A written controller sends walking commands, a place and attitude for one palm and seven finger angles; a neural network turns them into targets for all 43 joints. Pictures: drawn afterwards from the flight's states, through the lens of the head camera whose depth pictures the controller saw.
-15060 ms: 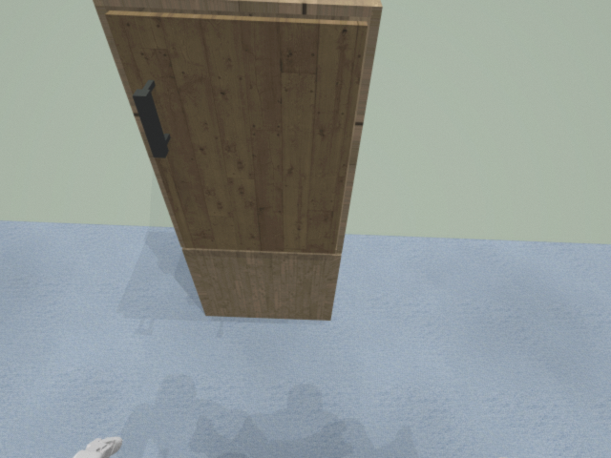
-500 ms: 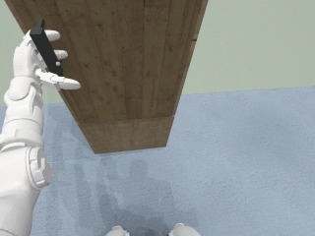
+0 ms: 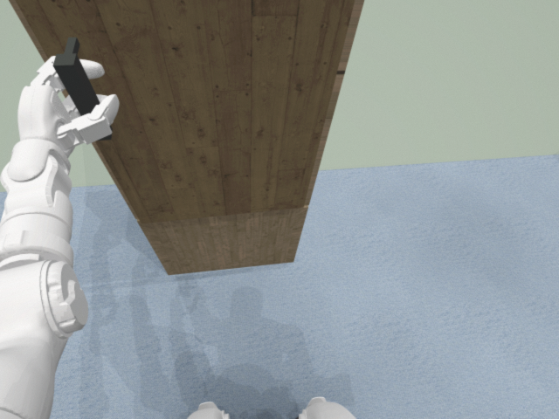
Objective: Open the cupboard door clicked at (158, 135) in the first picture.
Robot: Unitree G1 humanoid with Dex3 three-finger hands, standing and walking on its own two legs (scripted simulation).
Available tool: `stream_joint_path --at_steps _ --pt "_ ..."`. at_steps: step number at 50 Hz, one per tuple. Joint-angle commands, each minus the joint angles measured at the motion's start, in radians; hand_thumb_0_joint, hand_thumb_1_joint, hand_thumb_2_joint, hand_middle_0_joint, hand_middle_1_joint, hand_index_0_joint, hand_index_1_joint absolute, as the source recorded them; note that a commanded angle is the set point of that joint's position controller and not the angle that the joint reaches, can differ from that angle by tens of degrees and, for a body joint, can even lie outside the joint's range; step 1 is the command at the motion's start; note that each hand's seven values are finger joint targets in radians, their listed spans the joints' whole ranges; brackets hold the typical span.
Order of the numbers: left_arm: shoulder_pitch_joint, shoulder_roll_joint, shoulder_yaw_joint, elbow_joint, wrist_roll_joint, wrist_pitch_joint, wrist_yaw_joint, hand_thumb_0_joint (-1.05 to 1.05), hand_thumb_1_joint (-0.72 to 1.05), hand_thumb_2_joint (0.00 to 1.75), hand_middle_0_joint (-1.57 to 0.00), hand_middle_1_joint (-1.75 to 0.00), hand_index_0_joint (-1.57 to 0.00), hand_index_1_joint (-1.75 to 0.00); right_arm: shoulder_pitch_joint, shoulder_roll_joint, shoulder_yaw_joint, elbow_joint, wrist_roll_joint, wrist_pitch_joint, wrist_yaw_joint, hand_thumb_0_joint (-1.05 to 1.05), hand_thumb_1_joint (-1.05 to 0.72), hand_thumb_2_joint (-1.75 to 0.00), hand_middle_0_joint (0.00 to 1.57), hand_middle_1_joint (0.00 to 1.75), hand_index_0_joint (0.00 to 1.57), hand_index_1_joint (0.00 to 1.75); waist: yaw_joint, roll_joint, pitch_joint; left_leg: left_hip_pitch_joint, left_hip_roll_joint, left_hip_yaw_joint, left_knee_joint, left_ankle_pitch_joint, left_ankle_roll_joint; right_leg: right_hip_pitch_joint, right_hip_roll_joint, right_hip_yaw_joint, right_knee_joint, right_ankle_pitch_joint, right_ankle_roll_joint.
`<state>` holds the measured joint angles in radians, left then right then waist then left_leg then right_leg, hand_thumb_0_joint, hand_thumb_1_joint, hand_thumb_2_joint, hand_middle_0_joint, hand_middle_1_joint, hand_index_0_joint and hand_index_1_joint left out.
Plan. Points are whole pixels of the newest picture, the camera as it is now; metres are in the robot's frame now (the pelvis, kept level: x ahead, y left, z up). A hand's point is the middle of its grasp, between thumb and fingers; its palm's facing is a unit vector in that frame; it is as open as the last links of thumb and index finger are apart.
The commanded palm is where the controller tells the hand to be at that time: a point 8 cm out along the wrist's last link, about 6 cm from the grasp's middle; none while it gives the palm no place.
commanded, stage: close the thumb around the handle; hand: left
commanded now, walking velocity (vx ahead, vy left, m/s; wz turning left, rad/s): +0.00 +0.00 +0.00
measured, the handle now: (88, 91) +0.56 +0.23 +0.12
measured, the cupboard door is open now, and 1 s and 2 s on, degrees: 1 26 43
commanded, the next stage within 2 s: pull the door open along its arc in 0.16 s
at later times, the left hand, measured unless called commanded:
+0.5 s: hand (98, 120) +0.50 +0.21 +0.12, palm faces +0.04 -1.00 +0.01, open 5.9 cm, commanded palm +0.45 +0.25 +0.12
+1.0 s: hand (143, 203) +0.36 +0.13 +0.13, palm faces +0.37 -0.92 +0.10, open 6.3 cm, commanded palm +0.30 +0.17 +0.12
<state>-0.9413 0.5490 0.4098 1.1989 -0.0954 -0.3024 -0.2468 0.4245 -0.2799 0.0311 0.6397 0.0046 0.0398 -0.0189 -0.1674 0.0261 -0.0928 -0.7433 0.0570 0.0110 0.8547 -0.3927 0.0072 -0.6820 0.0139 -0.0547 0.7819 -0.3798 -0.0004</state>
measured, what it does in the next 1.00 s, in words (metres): stands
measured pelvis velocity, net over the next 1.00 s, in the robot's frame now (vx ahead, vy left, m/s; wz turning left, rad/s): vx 0.01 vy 0.00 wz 0.01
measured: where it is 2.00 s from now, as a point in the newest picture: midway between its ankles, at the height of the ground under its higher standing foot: outside the picture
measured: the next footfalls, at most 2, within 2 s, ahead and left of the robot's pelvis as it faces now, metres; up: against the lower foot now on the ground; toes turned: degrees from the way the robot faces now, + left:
none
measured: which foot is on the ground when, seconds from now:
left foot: down 0.00-1.00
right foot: down 0.00-1.00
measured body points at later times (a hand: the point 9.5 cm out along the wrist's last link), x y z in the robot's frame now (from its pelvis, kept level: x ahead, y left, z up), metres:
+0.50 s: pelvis +0.00 +0.01 +0.00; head +0.09 +0.02 +0.44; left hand +0.49 +0.26 +0.13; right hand -0.01 -0.26 -0.11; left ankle +0.01 +0.11 -0.70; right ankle -0.01 -0.12 -0.70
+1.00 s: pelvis +0.01 +0.00 +0.02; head +0.02 -0.01 +0.47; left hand +0.34 +0.18 +0.12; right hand +0.18 -0.23 -0.07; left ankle +0.01 +0.11 -0.70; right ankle -0.01 -0.12 -0.70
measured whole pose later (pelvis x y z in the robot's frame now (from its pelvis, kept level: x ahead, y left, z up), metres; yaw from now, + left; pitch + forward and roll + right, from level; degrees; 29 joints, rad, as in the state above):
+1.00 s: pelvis +0.01 +0.00 +0.02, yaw +1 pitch +7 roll -1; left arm -0.18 -0.02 0.08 0.18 -0.08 -0.06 0.35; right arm 0.22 -0.22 0.01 0.55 -0.01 0.02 0.04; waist -0.01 0.04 -0.11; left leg -0.48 0.03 0.03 0.73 -0.37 0.00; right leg -0.44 -0.01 -0.04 0.70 -0.38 0.00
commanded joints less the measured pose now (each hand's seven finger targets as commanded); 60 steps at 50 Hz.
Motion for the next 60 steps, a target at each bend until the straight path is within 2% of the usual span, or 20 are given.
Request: stream_joint_path --at_steps 1,7,11,13,14,19,28,31,35,36,39,42,45,47,49,51,52,54,57,60 --pt "-0.482 0.225 -0.004 -0.219 -0.020 -0.069 -0.008 0.00 0.90 0.90 -0.40 -1.35 -0.40 -1.35 0.140 -0.168 -0.066 -0.051 -0.003 -0.019 -0.015 0.00 -0.90 -0.90 0.20 0.30 0.20 0.30 -0.015 0.097 -0.396 0.330 -0.033 -0.040 -0.069 0.345 0.025 0.102 0.042 0.021 -0.080 0.346 -0.007" --pt "-0.478 0.304 0.049 -0.189 -0.014 -0.063 -0.005 0.00 0.90 0.90 -0.40 -1.35 -0.40 -1.35 0.151 -0.178 -0.063 -0.051 -0.004 -0.018 -0.022 0.00 -0.90 -0.90 0.20 0.30 0.20 0.30 -0.008 0.071 -0.393 0.286 -0.035 -0.038 -0.070 0.321 0.030 0.129 0.040 0.027 -0.078 0.341 -0.009" --pt "-0.513 0.278 0.018 -0.180 -0.012 -0.055 -0.013 0.00 0.90 0.90 -0.40 -1.35 -0.40 -1.35 0.149 -0.174 -0.062 -0.051 -0.002 -0.020 -0.022 0.00 -0.90 -0.90 0.20 0.30 0.20 0.30 -0.022 0.101 -0.376 0.289 -0.033 -0.040 -0.070 0.301 0.026 0.092 0.039 0.026 -0.082 0.309 -0.005" --pt "-0.471 0.320 0.055 -0.182 -0.007 -0.061 -0.011 0.00 0.90 0.90 -0.40 -1.35 -0.40 -1.35 0.154 -0.177 -0.062 -0.061 -0.004 -0.018 -0.023 0.00 -0.90 -0.90 0.20 0.30 0.20 0.30 0.000 0.108 -0.419 0.301 -0.033 -0.044 -0.069 0.336 0.024 0.111 0.038 0.024 -0.069 0.330 -0.009" --pt "-0.498 0.262 0.008 -0.205 -0.011 -0.061 -0.011 0.00 0.90 0.90 -0.40 -1.35 -0.40 -1.35 0.149 -0.171 -0.061 -0.060 -0.004 -0.019 -0.020 0.00 -0.90 -0.90 0.20 0.30 0.20 0.30 -0.015 0.130 -0.422 0.327 -0.031 -0.044 -0.069 0.348 0.022 0.091 0.039 0.019 -0.069 0.331 -0.008" --pt "-0.383 0.252 0.038 -0.251 -0.027 -0.062 -0.011 0.00 0.90 0.90 -0.40 -1.35 -0.40 -1.35 0.147 -0.169 -0.070 -0.078 -0.006 -0.016 -0.012 0.00 -0.90 -0.90 0.20 0.30 0.20 0.30 0.025 0.110 -0.466 0.356 -0.028 -0.038 -0.066 0.420 0.018 0.131 0.045 0.013 -0.060 0.384 -0.011" --pt "-0.033 0.173 0.042 -0.471 -0.086 -0.023 -0.010 0.00 0.90 0.90 -0.40 -1.35 -0.40 -1.35 0.071 -0.154 -0.078 -0.152 0.016 -0.007 0.000 0.00 -0.90 -0.90 0.20 0.30 0.20 0.30 0.103 0.063 -0.433 0.355 -0.030 -0.008 -0.109 0.473 0.021 0.252 0.045 0.007 -0.073 0.460 -0.017" --pt "0.111 0.093 0.008 -0.552 -0.118 0.011 -0.008 0.00 0.90 0.90 -0.40 -1.35 -0.40 -1.35 0.029 -0.141 -0.077 -0.181 0.029 -0.011 0.002 0.00 -0.90 -0.90 0.20 0.30 0.20 0.30 0.118 0.006 -0.361 0.325 -0.033 0.006 -0.136 0.435 0.024 0.289 0.043 0.004 -0.093 0.467 -0.015" --pt "0.236 0.018 -0.029 -0.694 -0.140 0.045 0.014 0.00 0.90 0.90 -0.40 -1.35 -0.40 -1.35 -0.026 -0.127 -0.076 -0.205 0.038 -0.025 0.002 0.00 -0.90 -0.90 0.20 0.30 0.20 0.30 0.136 0.017 -0.319 0.340 -0.039 0.015 -0.158 0.413 0.021 0.312 0.036 0.004 -0.107 0.464 -0.016" --pt "0.227 -0.013 0.073 -0.796 -0.188 0.061 0.143 0.00 0.90 0.90 -0.40 -1.35 -0.40 -1.35 -0.071 -0.095 -0.073 -0.213 0.034 -0.041 0.006 0.00 -0.90 -0.90 0.20 0.30 0.20 0.30 0.213 -0.002 -0.316 0.310 -0.046 0.011 -0.170 0.419 0.011 0.331 0.036 -0.011 -0.116 0.441 -0.014" --pt "0.376 -0.177 -0.045 -0.879 -0.143 0.108 0.291 0.00 0.90 0.90 -0.40 -1.35 -0.40 -1.35 -0.102 -0.088 -0.071 -0.204 0.030 -0.068 0.027 0.00 -0.90 -0.90 0.20 0.30 0.20 0.30 0.178 0.009 -0.252 0.341 -0.040 0.011 -0.187 0.410 -0.001 0.303 0.035 -0.026 -0.121 0.411 -0.012" --pt "0.469 -0.277 -0.114 -1.053 -0.080 0.129 0.436 0.00 0.90 0.90 -0.40 -1.35 -0.40 -1.35 -0.139 -0.073 -0.075 -0.210 0.014 -0.078 0.043 0.00 -0.90 -0.90 0.20 0.30 0.20 0.30 0.189 -0.018 -0.292 0.382 -0.040 0.014 -0.187 0.451 -0.002 0.348 0.028 -0.026 -0.119 0.433 -0.014" --pt "0.495 -0.401 -0.229 -1.162 -0.011 0.170 0.561 0.00 0.90 0.90 -0.40 -1.35 -0.40 -1.35 -0.190 -0.058 -0.073 -0.212 -0.003 -0.070 0.051 0.00 -0.90 -0.90 0.20 0.30 0.20 0.30 0.174 -0.031 -0.272 0.402 -0.038 0.014 -0.196 0.425 -0.005 0.348 0.017 -0.028 -0.123 0.418 -0.014" --pt "0.549 -0.451 -0.276 -1.210 0.028 0.204 0.643 0.00 0.90 0.90 -0.40 -1.35 -0.40 -1.35 -0.222 -0.054 -0.072 -0.217 -0.015 -0.057 0.047 0.00 -0.90 -0.90 0.20 0.30 0.20 0.30 0.172 -0.087 -0.250 0.405 -0.037 0.009 -0.204 0.395 -0.002 0.369 0.011 -0.026 -0.141 0.395 -0.013" --pt "0.583 -0.523 -0.334 -1.287 0.059 0.240 0.719 0.00 0.90 0.90 -0.40 -1.35 -0.40 -1.35 -0.266 -0.036 -0.064 -0.227 -0.023 -0.047 0.044 0.00 -0.90 -0.90 0.20 0.30 0.20 0.30 0.181 -0.055 -0.244 0.417 -0.042 0.012 -0.217 0.368 -0.005 0.387 0.002 -0.022 -0.153 0.372 -0.016" --pt "0.647 -0.584 -0.413 -1.360 0.097 0.269 0.760 0.00 0.90 0.90 -0.40 -1.35 -0.40 -1.35 -0.291 -0.025 -0.061 -0.231 -0.032 -0.032 0.042 0.00 -0.90 -0.90 0.20 0.30 0.20 0.30 0.178 -0.045 -0.231 0.438 -0.040 0.012 -0.224 0.362 -0.007 0.398 -0.003 -0.021 -0.164 0.363 -0.021" --pt "0.685 -0.610 -0.456 -1.371 0.115 0.283 0.768 0.00 0.90 0.90 -0.40 -1.35 -0.40 -1.35 -0.294 -0.026 -0.061 -0.235 -0.038 -0.025 0.037 0.00 -0.90 -0.90 0.20 0.30 0.20 0.30 0.169 -0.086 -0.213 0.440 -0.039 0.006 -0.223 0.353 -0.003 0.401 -0.003 -0.021 -0.176 0.362 -0.020" --pt "0.694 -0.641 -0.518 -1.427 0.151 0.299 0.781 0.00 0.90 0.90 -0.40 -1.35 -0.40 -1.35 -0.318 -0.015 -0.055 -0.235 -0.041 -0.007 0.031 0.00 -0.90 -0.90 0.20 0.30 0.20 0.30 0.158 -0.057 -0.184 0.457 -0.042 0.008 -0.230 0.331 -0.001 0.396 -0.012 -0.015 -0.193 0.344 -0.023" --pt "0.825 -0.679 -0.582 -1.470 0.178 0.309 0.789 0.00 0.90 0.90 -0.40 -1.35 -0.40 -1.35 -0.338 -0.002 -0.056 -0.243 -0.048 0.007 0.027 0.00 -0.90 -0.90 0.20 0.30 0.20 0.30 0.163 -0.107 -0.152 0.476 -0.040 0.002 -0.226 0.340 0.004 0.419 -0.017 -0.008 -0.217 0.377 -0.024" --pt "0.925 -0.722 -0.642 -1.550 0.183 0.308 0.793 0.00 0.90 0.90 -0.40 -1.35 -0.40 -1.35 -0.374 0.017 -0.049 -0.258 -0.049 0.014 0.028 0.00 -0.90 -0.90 0.20 0.30 0.20 0.30 0.177 -0.092 -0.135 0.490 -0.049 0.004 -0.221 0.333 0.004 0.441 -0.028 0.004 -0.231 0.396 -0.024"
